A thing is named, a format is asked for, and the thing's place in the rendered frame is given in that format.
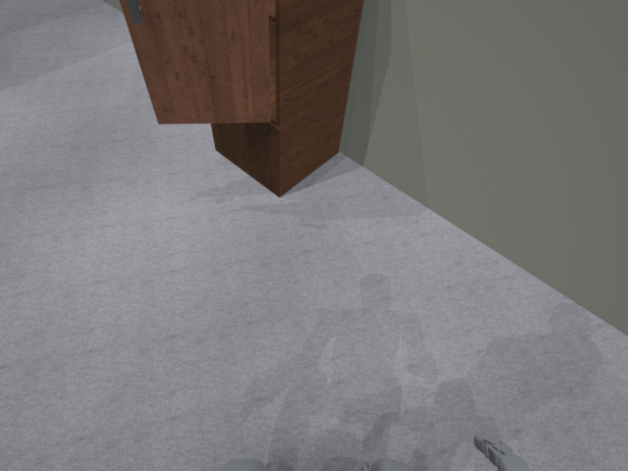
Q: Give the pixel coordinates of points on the cupboard door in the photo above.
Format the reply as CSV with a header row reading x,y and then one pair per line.
x,y
204,61

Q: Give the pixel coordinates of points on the robot right hand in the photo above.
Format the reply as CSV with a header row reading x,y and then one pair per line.
x,y
500,454

